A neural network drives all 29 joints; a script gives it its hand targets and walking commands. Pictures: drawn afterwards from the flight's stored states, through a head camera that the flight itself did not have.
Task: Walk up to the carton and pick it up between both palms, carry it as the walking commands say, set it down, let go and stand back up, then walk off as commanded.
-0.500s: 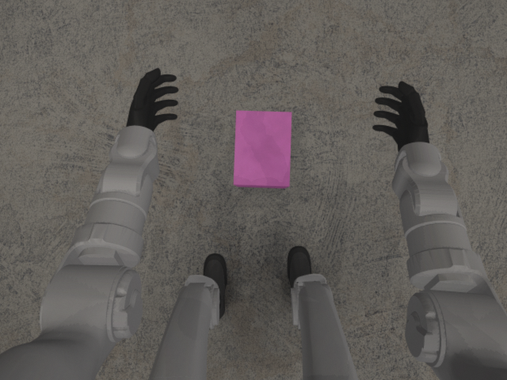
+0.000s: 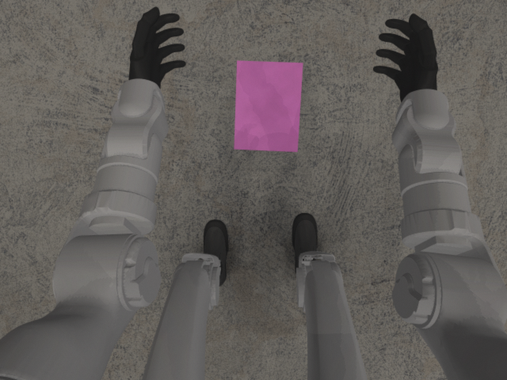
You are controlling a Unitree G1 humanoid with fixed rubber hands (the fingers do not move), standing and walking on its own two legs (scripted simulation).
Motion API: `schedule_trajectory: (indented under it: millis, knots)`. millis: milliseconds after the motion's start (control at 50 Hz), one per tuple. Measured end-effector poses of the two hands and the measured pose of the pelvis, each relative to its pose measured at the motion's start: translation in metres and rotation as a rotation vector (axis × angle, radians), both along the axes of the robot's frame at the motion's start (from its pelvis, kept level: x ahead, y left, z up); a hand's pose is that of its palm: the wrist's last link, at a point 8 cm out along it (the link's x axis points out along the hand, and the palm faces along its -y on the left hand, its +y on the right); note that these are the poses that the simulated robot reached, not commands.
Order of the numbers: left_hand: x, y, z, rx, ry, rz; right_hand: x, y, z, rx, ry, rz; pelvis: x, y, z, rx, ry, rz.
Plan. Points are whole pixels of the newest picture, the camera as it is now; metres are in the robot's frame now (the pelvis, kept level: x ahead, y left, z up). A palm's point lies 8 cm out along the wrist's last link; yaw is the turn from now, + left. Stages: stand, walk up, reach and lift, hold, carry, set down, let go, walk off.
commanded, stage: reach and lift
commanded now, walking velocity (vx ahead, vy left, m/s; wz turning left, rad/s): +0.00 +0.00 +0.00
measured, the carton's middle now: (267, 111) +0.50 -0.01 -0.57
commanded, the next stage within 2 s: none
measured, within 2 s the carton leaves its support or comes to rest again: neither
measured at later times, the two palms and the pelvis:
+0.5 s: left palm (173, 87) +0.51 +0.16 -0.33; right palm (357, 100) +0.49 -0.17 -0.34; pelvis -0.06 +0.00 -0.15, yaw +3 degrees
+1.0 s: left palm (191, 106) +0.49 +0.16 -0.45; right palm (337, 116) +0.47 -0.17 -0.46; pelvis -0.07 +0.00 -0.25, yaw +3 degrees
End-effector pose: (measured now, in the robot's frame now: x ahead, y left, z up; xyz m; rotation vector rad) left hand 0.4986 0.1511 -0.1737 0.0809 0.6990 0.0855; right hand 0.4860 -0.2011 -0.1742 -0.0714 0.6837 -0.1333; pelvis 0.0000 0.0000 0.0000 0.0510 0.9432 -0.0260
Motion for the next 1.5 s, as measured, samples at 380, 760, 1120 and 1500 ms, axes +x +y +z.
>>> schedule_trajectory:
  millis: [380,760,1120,1500]
  knots:
    - [0.012,0.019,-0.110,0.023,-0.054,0.083,0.005,0.027,-0.124,-0.007,-0.056,-0.036,-0.051,-0.002,-0.127,0.020,-0.056,0.033]
    - [0.000,0.009,-0.247,0.006,-0.011,0.072,-0.005,0.032,-0.254,0.044,-0.023,-0.046,-0.070,0.001,-0.213,0.008,-0.267,0.052]
    - [-0.014,0.011,-0.307,-0.073,0.085,0.046,-0.015,0.032,-0.311,0.018,0.121,0.007,-0.071,0.005,-0.261,-0.003,-0.295,0.075]
    - [-0.007,0.010,-0.325,-0.109,0.077,0.038,-0.005,0.040,-0.326,0.020,0.122,0.041,-0.060,0.008,-0.271,-0.012,-0.285,0.083]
